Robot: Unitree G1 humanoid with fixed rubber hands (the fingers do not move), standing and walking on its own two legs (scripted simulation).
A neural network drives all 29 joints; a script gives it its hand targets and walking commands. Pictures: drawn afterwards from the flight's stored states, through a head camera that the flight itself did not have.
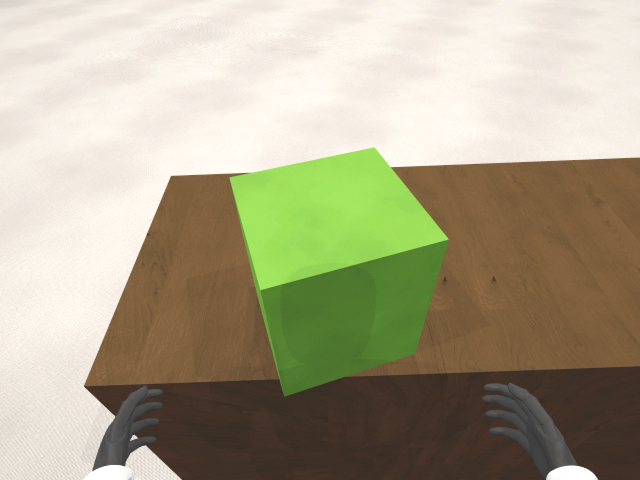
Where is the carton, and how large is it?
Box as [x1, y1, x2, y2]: [229, 147, 448, 396]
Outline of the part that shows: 374,147 229,177 259,303 284,396 415,352 448,239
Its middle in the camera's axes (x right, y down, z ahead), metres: +0.02 +0.04 +0.56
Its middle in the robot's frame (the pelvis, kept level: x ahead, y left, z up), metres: +0.41 -0.01 +0.05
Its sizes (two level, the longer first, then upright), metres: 0.210 0.200 0.250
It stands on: a pedestal, 0.70 m high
